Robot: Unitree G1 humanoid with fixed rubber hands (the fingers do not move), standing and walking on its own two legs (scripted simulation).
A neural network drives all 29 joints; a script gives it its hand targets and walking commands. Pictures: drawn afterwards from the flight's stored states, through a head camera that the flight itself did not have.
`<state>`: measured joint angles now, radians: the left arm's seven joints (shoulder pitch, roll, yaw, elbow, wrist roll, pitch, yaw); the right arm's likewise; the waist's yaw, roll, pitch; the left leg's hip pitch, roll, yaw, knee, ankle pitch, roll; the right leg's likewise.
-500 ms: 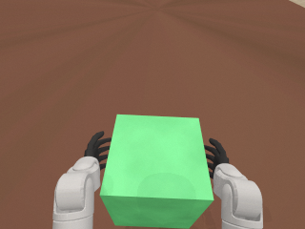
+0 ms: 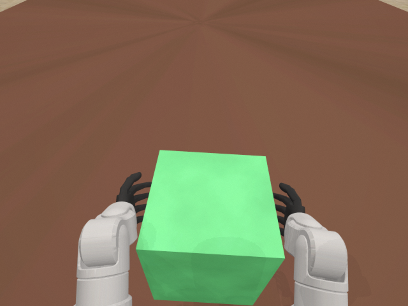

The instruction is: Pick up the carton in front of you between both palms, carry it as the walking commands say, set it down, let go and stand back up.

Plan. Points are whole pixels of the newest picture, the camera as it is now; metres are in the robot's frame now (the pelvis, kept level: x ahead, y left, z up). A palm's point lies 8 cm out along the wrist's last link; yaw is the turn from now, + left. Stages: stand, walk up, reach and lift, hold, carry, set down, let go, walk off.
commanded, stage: carry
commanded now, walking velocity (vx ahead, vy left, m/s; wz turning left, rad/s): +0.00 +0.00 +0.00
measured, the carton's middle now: (207, 230) +0.29 +0.00 +0.02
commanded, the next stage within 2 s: none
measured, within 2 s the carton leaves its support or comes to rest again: neither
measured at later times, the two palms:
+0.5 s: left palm (118, 233) +0.26 +0.16 +0.06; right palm (280, 234) +0.26 -0.14 +0.06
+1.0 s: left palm (114, 243) +0.25 +0.17 +0.04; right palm (273, 243) +0.25 -0.13 +0.04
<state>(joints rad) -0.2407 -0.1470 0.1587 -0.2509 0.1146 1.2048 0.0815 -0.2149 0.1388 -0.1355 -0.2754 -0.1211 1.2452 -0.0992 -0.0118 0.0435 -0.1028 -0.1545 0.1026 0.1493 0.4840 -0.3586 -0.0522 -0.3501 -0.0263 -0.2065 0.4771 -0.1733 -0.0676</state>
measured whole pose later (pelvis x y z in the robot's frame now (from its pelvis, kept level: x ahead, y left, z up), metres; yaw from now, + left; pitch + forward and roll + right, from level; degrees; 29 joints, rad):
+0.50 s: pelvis -0.01 +0.00 +0.00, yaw +1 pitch +1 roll +0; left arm -0.20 -0.14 0.16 -0.03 0.16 1.01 0.05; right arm -0.18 0.13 -0.12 -0.04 -0.17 1.05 -0.07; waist 0.01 0.00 -0.12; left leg -0.18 0.09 0.13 0.54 -0.37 -0.04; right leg -0.37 -0.05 -0.22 0.53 -0.19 -0.06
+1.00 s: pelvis -0.05 +0.01 +0.00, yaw +1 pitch +1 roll +1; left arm -0.30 -0.16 0.27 0.26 0.27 0.67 0.00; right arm -0.29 0.16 -0.22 0.26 -0.28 0.71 -0.02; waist 0.00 0.00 -0.09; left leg -0.25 0.06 0.14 0.55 -0.32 -0.01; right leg -0.41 -0.08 -0.21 0.49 -0.10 -0.05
